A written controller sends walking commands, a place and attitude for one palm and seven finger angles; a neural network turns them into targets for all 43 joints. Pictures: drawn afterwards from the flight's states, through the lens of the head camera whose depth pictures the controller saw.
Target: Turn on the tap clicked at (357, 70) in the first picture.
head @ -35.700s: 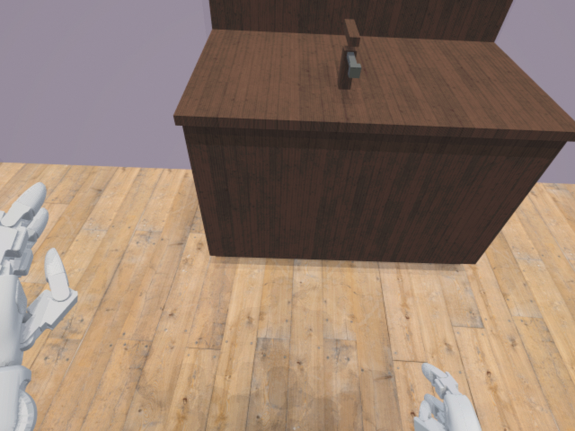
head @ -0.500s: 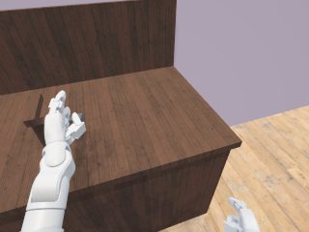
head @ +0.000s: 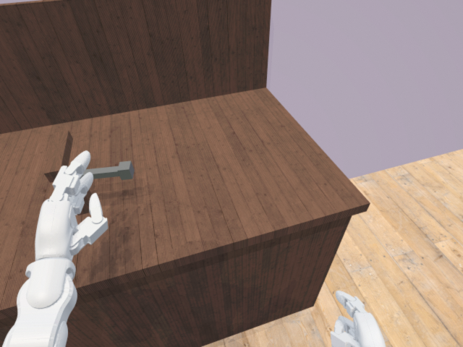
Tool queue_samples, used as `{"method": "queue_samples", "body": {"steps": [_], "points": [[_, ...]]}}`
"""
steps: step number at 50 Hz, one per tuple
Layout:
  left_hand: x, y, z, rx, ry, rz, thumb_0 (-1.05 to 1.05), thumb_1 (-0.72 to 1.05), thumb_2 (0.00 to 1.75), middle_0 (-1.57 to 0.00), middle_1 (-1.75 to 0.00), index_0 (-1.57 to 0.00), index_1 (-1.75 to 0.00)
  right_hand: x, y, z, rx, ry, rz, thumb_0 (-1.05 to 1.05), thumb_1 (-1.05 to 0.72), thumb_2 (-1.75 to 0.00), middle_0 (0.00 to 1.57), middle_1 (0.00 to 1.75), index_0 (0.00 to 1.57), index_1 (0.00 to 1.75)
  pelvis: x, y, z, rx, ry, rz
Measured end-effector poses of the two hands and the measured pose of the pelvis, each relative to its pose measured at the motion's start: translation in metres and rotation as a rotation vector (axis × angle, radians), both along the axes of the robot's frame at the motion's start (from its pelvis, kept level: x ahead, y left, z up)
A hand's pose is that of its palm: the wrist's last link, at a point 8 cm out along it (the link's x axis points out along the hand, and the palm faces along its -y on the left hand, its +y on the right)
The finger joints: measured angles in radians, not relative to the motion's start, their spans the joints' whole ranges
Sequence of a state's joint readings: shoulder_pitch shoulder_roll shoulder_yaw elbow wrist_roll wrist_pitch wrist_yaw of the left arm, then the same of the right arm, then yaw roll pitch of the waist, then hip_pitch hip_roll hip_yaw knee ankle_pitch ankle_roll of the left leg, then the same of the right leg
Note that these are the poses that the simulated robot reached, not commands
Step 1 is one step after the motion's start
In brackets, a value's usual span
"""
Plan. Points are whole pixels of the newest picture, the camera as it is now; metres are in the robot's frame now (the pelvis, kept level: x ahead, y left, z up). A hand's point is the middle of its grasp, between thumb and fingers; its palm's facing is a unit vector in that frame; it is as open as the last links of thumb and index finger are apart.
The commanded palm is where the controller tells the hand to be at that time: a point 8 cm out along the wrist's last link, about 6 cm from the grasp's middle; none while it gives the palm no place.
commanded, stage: draw the hand back beside the body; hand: left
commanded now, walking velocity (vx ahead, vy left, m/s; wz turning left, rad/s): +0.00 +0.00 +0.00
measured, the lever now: (126, 170) +0.44 +0.27 +0.08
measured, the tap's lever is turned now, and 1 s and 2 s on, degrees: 80 80 80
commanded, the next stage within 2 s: step back with the hand held close in 0.72 s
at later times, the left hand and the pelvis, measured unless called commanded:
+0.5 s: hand (58, 247) +0.20 +0.25 +0.15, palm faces +0.40 -0.85 -0.34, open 7.4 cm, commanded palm +0.16 +0.29 +0.17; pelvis +0.01 +0.01 +0.00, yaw +1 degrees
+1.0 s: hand (45, 234) +0.21 +0.27 +0.17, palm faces +0.42 -0.82 -0.38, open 7.4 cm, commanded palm +0.15 +0.30 +0.17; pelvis +0.00 +0.01 -0.01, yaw +2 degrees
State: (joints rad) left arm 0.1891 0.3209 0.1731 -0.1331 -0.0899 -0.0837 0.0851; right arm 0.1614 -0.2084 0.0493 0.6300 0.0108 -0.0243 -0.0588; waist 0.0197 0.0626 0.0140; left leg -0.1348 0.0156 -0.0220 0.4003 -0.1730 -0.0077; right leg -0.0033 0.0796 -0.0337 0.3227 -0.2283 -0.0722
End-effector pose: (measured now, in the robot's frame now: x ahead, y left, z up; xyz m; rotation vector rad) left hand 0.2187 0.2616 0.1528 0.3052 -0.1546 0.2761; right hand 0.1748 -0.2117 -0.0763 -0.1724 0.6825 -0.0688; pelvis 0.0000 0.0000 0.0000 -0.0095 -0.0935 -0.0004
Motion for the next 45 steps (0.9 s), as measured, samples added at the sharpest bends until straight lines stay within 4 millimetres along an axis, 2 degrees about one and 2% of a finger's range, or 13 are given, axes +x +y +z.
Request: {"method": "queue_samples", "body": {"steps": [8,16,26,36,43,45], "points": [[-0.026,0.021,0.012,0.034,-0.043,0.073,0.02,0.89,0.9,-0.19,-0.26,-0.2,-0.26,0.006,-0.003,-0.001,-0.043,0.015,0.028,0.01,-0.9,-0.9,0.2,0.3,0.2,0.3,0.003,0.006,0.0,-0.004,-0.004,0.013],[-0.038,0.022,0.003,0.026,-0.016,0.076,0.02,0.89,0.9,-0.2,-0.28,-0.2,-0.28,0.02,0.004,0.006,-0.051,-0.019,0.045,0.01,-0.9,-0.9,0.2,0.3,0.2,0.3,0.006,0.009,0.0,-0.003,0.0,0.015],[-0.059,0.034,0.014,0.081,-0.027,0.116,0.02,0.89,0.9,-0.21,-0.3,-0.21,-0.3,0.03,0.016,0.008,-0.035,-0.046,0.072,0.01,-0.9,-0.9,0.2,0.3,0.21,0.3,0.011,0.013,-0.001,-0.006,0.004,0.021],[-0.054,0.035,0.01,0.058,-0.021,0.133,0.02,0.89,0.9,-0.2,-0.3,-0.21,-0.3,0.027,0.02,0.002,-0.035,-0.02,0.086,0.01,-0.9,-0.9,0.2,0.3,0.21,0.3,0.011,0.014,-0.002,-0.005,0.006,0.028],[-0.051,0.031,0.013,0.076,-0.031,0.111,0.02,0.89,0.9,-0.21,-0.3,-0.21,-0.3,0.022,0.015,0.001,-0.038,-0.013,0.07,0.01,-0.9,-0.9,0.2,0.3,0.21,0.3,0.012,0.013,-0.002,-0.005,0.005,0.026],[-0.051,0.035,0.021,0.101,-0.055,0.11,0.02,0.89,0.9,-0.21,-0.3,-0.21,-0.3,0.021,0.013,0.001,-0.047,-0.007,0.066,0.01,-0.9,-0.9,0.2,0.3,0.21,0.3,0.011,0.012,-0.003,-0.012,0.018,0.029]]}}
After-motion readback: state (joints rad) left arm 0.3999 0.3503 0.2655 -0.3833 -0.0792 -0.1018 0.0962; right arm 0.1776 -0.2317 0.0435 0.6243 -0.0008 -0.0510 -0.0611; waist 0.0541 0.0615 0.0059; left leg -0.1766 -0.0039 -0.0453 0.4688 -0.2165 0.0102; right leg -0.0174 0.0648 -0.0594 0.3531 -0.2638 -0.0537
